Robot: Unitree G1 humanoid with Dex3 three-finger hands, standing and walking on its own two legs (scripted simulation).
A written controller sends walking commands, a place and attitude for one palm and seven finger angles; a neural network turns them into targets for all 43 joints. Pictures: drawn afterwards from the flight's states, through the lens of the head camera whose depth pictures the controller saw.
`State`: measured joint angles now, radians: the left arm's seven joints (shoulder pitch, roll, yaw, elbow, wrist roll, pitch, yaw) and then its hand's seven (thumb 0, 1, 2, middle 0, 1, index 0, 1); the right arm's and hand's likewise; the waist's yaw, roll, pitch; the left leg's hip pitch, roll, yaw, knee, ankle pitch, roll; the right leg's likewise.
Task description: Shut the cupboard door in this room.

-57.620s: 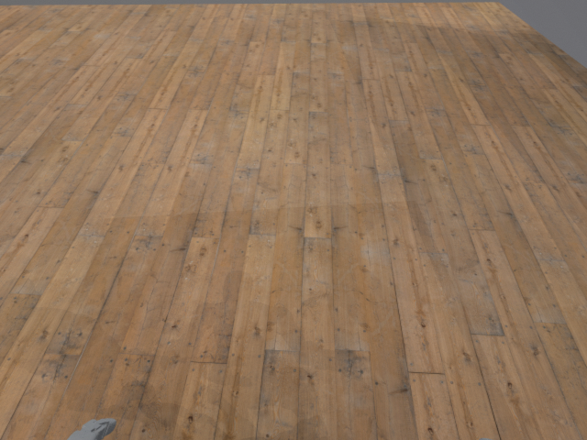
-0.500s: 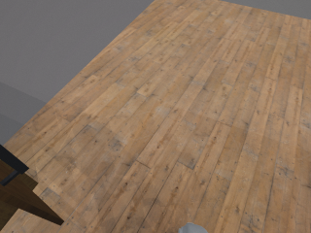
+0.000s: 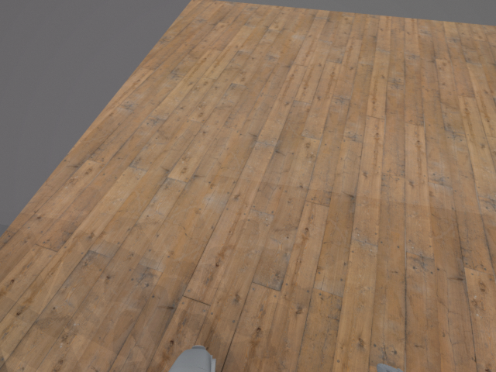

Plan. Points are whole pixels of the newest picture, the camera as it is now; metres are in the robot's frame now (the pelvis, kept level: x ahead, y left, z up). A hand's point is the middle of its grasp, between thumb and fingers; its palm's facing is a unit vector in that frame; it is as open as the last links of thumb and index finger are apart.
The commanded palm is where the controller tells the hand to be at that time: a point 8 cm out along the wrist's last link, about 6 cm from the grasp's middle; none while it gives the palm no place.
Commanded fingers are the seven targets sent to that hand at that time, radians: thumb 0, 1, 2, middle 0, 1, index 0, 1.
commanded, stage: walk around to get in front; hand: left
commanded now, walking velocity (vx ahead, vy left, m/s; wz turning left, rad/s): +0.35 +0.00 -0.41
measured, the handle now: out of the picture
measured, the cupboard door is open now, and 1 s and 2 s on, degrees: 78 78 78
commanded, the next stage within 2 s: none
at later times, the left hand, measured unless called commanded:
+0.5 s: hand (202, 254) +0.37 +0.15 -0.16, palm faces -0.30 -0.93 -0.20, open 7.4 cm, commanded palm none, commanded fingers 0.00 0.90 0.90 -0.20 -0.30 -0.20 -0.30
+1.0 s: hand (220, 248) +0.41 +0.11 -0.19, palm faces -0.16 -0.97 -0.16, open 7.3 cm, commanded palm none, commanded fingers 0.00 0.90 0.90 -0.20 -0.30 -0.20 -0.30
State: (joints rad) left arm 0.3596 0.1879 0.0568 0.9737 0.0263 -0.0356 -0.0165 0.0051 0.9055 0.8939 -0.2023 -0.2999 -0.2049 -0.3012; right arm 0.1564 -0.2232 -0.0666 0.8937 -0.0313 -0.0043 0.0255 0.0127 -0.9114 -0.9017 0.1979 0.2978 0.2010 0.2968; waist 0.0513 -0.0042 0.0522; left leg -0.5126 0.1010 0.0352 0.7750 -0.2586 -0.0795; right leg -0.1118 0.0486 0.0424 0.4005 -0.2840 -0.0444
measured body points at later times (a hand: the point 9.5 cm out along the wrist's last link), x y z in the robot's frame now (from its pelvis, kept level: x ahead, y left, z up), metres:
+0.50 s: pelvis +0.20 +0.00 -0.01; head +0.24 -0.01 +0.44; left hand +0.39 +0.20 -0.15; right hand +0.05 -0.21 -0.15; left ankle +0.12 +0.14 -0.74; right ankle +0.29 -0.16 -0.71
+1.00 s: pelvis +0.40 -0.07 -0.01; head +0.42 -0.05 +0.44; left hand +0.42 +0.16 -0.17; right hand +0.43 -0.33 -0.14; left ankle +0.53 +0.02 -0.73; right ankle +0.30 -0.15 -0.74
